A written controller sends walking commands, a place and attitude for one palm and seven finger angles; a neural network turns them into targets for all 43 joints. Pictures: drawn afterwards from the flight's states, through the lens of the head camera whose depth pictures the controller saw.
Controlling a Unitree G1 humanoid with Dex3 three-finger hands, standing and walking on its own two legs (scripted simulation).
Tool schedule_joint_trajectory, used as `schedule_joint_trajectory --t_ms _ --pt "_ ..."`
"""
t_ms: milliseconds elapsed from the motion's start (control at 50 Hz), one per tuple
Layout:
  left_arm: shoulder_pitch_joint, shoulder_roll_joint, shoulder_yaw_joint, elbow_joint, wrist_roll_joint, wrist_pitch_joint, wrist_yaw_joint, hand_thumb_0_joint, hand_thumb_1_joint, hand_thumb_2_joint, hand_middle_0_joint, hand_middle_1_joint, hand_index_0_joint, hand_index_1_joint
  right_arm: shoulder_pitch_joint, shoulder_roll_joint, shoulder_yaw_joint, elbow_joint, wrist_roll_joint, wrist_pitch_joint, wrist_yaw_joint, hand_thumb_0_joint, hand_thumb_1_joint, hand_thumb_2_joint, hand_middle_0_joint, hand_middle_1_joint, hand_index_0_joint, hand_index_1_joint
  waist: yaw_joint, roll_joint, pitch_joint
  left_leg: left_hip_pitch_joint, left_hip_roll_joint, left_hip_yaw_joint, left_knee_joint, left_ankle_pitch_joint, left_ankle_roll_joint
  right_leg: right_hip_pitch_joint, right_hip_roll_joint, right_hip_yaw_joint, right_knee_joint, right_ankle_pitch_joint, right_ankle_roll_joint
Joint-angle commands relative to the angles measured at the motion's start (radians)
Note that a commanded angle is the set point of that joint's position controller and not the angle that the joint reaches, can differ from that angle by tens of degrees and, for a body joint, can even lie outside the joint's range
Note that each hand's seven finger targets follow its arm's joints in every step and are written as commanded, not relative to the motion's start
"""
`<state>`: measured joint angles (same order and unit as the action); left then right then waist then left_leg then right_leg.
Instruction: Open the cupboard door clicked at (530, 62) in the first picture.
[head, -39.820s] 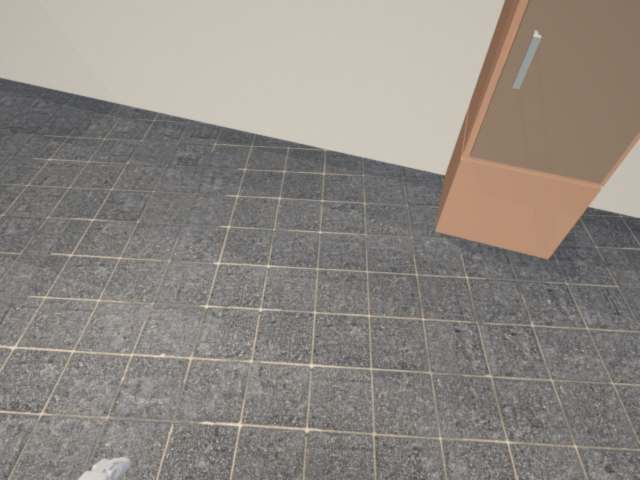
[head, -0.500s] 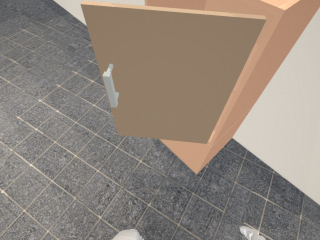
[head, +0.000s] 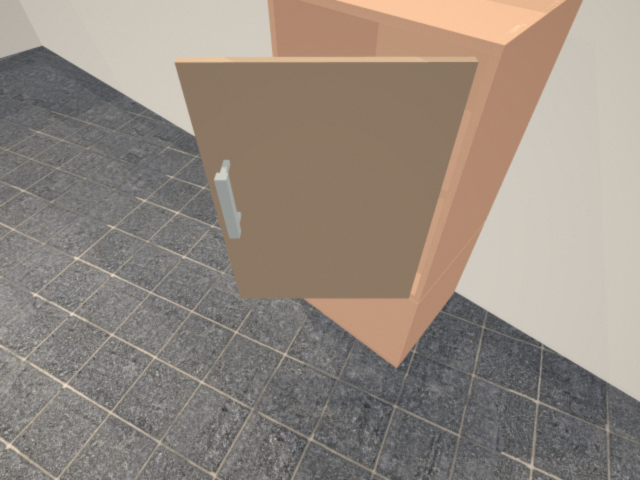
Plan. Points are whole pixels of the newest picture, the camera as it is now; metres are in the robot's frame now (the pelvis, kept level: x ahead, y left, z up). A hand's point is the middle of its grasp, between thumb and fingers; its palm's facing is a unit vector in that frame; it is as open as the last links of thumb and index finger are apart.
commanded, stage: come to a stop and stand still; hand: left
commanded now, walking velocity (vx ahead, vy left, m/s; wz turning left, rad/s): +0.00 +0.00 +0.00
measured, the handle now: (230, 200) +0.57 +0.19 +0.01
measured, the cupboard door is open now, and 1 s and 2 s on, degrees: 41 41 41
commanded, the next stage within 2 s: look again from close up in 0.40 s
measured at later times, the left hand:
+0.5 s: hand out of the picture -0.08 +0.14 -0.17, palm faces +0.05 -0.99 -0.16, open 7.3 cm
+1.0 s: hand out of the picture +0.04 +0.17 -0.18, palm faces +0.02 -0.98 -0.20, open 7.3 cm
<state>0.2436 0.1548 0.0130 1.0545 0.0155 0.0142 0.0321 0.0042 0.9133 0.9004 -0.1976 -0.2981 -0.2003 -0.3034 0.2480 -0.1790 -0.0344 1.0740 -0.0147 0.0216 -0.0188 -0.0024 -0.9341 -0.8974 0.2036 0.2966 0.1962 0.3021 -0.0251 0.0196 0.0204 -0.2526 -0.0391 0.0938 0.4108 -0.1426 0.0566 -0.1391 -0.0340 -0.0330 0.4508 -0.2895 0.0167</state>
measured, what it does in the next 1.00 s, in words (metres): stands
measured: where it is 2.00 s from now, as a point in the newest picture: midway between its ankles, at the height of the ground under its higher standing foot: outside the picture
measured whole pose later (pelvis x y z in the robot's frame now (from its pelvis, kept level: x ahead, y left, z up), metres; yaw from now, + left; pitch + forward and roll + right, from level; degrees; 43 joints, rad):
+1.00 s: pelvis +0.02 -0.01 +0.00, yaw +0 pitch +0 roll +0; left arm 0.29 0.17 0.00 1.04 0.02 -0.03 0.04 0.01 0.92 0.90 -0.20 -0.30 -0.20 -0.30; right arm 0.27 -0.16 0.01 1.07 -0.01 -0.02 -0.02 0.01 -0.93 -0.90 0.20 0.30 0.19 0.30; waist -0.01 -0.02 0.02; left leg -0.30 -0.02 0.07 0.50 -0.21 0.05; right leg -0.15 -0.01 -0.05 0.49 -0.34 0.00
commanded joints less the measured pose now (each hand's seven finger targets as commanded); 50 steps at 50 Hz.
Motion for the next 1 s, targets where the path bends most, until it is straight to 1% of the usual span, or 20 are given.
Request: schedule_joint_trajectory --t_ms 0,60,140,300,360,440,460,480,500,520,540,560,580,620,640,700,740,760,880,980 --pt "0.03 0.108 0.015 -0.023 -0.002 -0.01 0.009 0.0 0.9 0.9 -0.2 -0.3 -0.2 -0.3 0.069 -0.07 -0.001 -0.001 -0.003 -0.018 0.003 0.0 -0.9 -0.9 0.2 0.3 0.2 0.3 0.004 -0.087 0.075 0.072 0.134 -0.153 -0.109 -0.081 -0.043 -0.16 -0.094 0.089 -0.14 -0.09 -0.042" --pt "0.075 0.101 0.017 -0.002 0.002 -0.002 0.009 0.0 0.9 0.9 -0.2 -0.3 -0.2 -0.3 0.078 -0.073 0.001 0.018 -0.003 -0.016 0.0 0.0 -0.9 -0.9 0.2 0.3 0.2 0.3 0.023 0.008 0.109 -0.013 0.147 -0.202 -0.187 -0.247 -0.034 -0.119 -0.07 0.069 -0.118 -0.093 -0.036" --pt "0.134 0.086 0.017 0.022 0.003 0.001 0.008 0.0 0.9 0.9 -0.2 -0.3 -0.2 -0.3 0.095 -0.069 -0.002 0.031 -0.005 -0.013 -0.003 0.0 -0.9 -0.9 0.2 0.3 0.2 0.3 0.035 0.041 0.101 -0.053 0.149 -0.224 -0.233 -0.343 -0.032 -0.093 -0.054 0.055 -0.098 -0.103 -0.036" --pt "0.172 0.053 0.011 0.046 0.001 -0.013 0.012 0.0 0.9 0.9 -0.2 -0.3 -0.2 -0.3 0.153 -0.034 -0.003 0.051 -0.001 -0.016 -0.009 0.0 -0.9 -0.9 0.2 0.3 0.2 0.3 0.016 -0.019 0.052 0.032 0.139 -0.192 -0.17 -0.23 -0.034 -0.145 -0.067 0.081 -0.13 -0.112 -0.046" --pt "0.192 0.042 0.01 0.056 0.003 -0.014 0.014 0.0 0.9 0.9 -0.2 -0.3 -0.2 -0.3 0.155 -0.026 -0.003 0.056 0.001 -0.015 -0.01 0.0 -0.9 -0.9 0.2 0.3 0.2 0.3 0.017 -0.02 0.087 0.022 0.141 -0.189 -0.165 -0.236 -0.032 -0.168 -0.063 0.081 -0.135 -0.111 -0.044" --pt "0.219 0.024 0.006 0.068 0.002 -0.019 0.016 0.0 0.9 0.9 -0.2 -0.3 -0.2 -0.3 0.158 -0.013 -0.001 0.059 0.001 -0.016 -0.012 0.0 -0.9 -0.9 0.2 0.3 0.2 0.3 0.012 -0.026 0.089 0.04 0.138 -0.18 -0.149 -0.206 -0.034 -0.194 -0.065 0.091 -0.14 -0.12 -0.044" --pt "0.222 0.028 0.005 0.07 0.003 -0.019 0.016 0.0 0.9 0.9 -0.2 -0.3 -0.2 -0.3 0.154 -0.012 -0.001 0.06 0.003 -0.016 -0.012 0.0 -0.9 -0.9 0.2 0.3 0.2 0.3 0.014 -0.025 0.094 0.039 0.14 -0.178 -0.145 -0.201 -0.032 -0.193 -0.064 0.091 -0.142 -0.111 -0.045" --pt "0.238 0.051 -0.016 0.067 0.028 -0.055 0.04 0.0 0.9 0.9 -0.2 -0.3 -0.2 -0.3 0.039 -0.058 0.015 -0.025 -0.004 -0.038 0.004 0.0 -0.9 -0.9 0.2 0.3 0.2 0.3 0.049 -0.054 0.145 -0.075 0.121 -0.127 0.071 -0.084 -0.058 -0.162 -0.077 0.09 -0.147 0.057 -0.061" --pt "0.184 0.094 -0.004 0.016 0.013 -0.057 0.034 0.0 0.9 0.9 -0.2 -0.3 -0.2 -0.3 0.097 -0.019 0.012 -0.054 0.0 -0.03 0.014 0.0 -0.9 -0.9 0.2 0.3 0.2 0.3 -0.015 -0.087 0.073 -0.029 0.095 -0.114 0.103 -0.191 -0.055 -0.24 -0.122 0.138 -0.191 -0.245 -0.081" --pt "0.152 0.086 0.003 -0.005 0.013 -0.055 0.029 0.0 0.9 0.9 -0.2 -0.3 -0.2 -0.3 0.124 -0.015 0.006 -0.037 -0.007 -0.023 0.014 0.0 -0.9 -0.9 0.2 0.3 0.2 0.3 -0.032 -0.031 0.081 -0.017 0.079 -0.108 0.135 -0.193 -0.046 -0.283 -0.127 0.153 -0.184 -0.324 -0.099" --pt "0.144 0.09 0.0 -0.009 0.005 -0.06 0.027 0.0 0.9 0.9 -0.2 -0.3 -0.2 -0.3 0.158 -0.013 0.012 -0.031 -0.007 -0.024 0.015 0.0 -0.9 -0.9 0.2 0.3 0.2 0.3 -0.044 -0.016 0.031 0.001 0.082 -0.109 0.154 -0.158 -0.041 -0.271 -0.122 0.14 -0.157 -0.282 -0.11" --pt "0.14 0.078 0.0 -0.02 0.006 -0.066 0.026 0.0 0.9 0.9 -0.2 -0.3 -0.2 -0.3 0.169 0.001 0.016 -0.035 -0.009 -0.032 0.015 0.0 -0.9 -0.9 0.2 0.3 0.2 0.3 -0.04 0.062 0.024 0.022 0.085 -0.11 0.132 -0.106 -0.039 -0.26 -0.117 0.112 -0.12 -0.184 -0.114" --pt "0.153 0.072 0.0 -0.018 0.004 -0.065 0.024 0.0 0.9 0.9 -0.2 -0.3 -0.2 -0.3 0.169 -0.003 0.022 -0.041 -0.006 -0.038 0.013 0.0 -0.9 -0.9 0.2 0.3 0.2 0.3 -0.032 0.073 0.014 0.019 0.098 -0.142 0.089 -0.116 -0.028 -0.243 -0.087 0.098 -0.076 -0.168 -0.107" --pt "0.176 0.048 0.0 -0.012 0.006 -0.055 0.022 0.0 0.9 0.9 -0.2 -0.3 -0.2 -0.3 0.144 -0.03 0.017 -0.062 -0.006 -0.038 0.007 0.0 -0.9 -0.9 0.2 0.3 0.2 0.3 -0.009 0.017 0.06 -0.074 0.122 -0.19 0.021 -0.215 -0.008 -0.215 -0.044 0.071 -0.044 -0.201 -0.092" --pt "0.19 0.04 -0.001 -0.01 0.007 -0.05 0.021 0.0 0.9 0.9 -0.2 -0.3 -0.2 -0.3 0.124 -0.036 0.017 -0.069 -0.005 -0.038 0.006 0.0 -0.9 -0.9 0.2 0.3 0.2 0.3 0.007 -0.003 0.076 -0.103 0.127 -0.204 -0.008 -0.243 -0.002 -0.197 -0.038 0.061 -0.035 -0.191 -0.085" --pt "0.202 0.045 -0.003 -0.012 0.007 -0.05 0.019 0.0 0.9 0.9 -0.2 -0.3 -0.2 -0.3 0.099 -0.048 0.02 -0.075 -0.002 -0.044 0.004 0.0 -0.9 -0.9 0.2 0.3 0.2 0.3 0.026 -0.034 0.094 -0.122 0.128 -0.208 -0.038 -0.208 0.006 -0.156 -0.038 0.068 -0.031 -0.118 -0.08" --pt "0.197 0.05 -0.004 -0.015 0.005 -0.052 0.018 0.0 0.9 0.9 -0.2 -0.3 -0.2 -0.3 0.095 -0.055 0.021 -0.072 0.0 -0.048 0.004 0.0 -0.9 -0.9 0.2 0.3 0.2 0.3 0.025 -0.081 0.09 -0.092 0.124 -0.192 -0.027 -0.16 0.004 -0.154 -0.049 0.078 -0.049 -0.093 -0.078" --pt "0.187 0.062 -0.002 -0.021 0.006 -0.054 0.018 0.0 0.9 0.9 -0.2 -0.3 -0.2 -0.3 0.096 -0.052 0.021 -0.065 0.0 -0.052 0.003 0.0 -0.9 -0.9 0.2 0.3 0.2 0.3 0.026 -0.068 0.083 -0.079 0.122 -0.18 -0.024 -0.1 0.005 -0.136 -0.054 0.069 -0.047 -0.041 -0.077" --pt "0.159 0.106 0.002 -0.04 0.002 -0.055 0.018 0.0 0.9 0.9 -0.2 -0.3 -0.2 -0.3 0.069 -0.081 0.023 -0.053 0.002 -0.064 0.0 0.0 -0.9 -0.9 0.2 0.3 0.2 0.3 0.031 -0.035 0.02 -0.009 0.126 -0.153 0.009 0.066 0.002 -0.069 -0.067 0.076 -0.046 0.113 -0.067" --pt "0.132 0.133 0.005 -0.045 0.001 -0.052 0.016 0.0 0.9 0.9 -0.2 -0.3 -0.2 -0.3 0.04 -0.105 0.022 -0.043 0.004 -0.067 -0.004 0.0 -0.9 -0.9 0.2 0.3 0.2 0.3 0.031 -0.019 -0.022 0.035 0.135 -0.144 0.025 0.157 0.001 -0.032 -0.074 0.071 -0.041 0.2 -0.06"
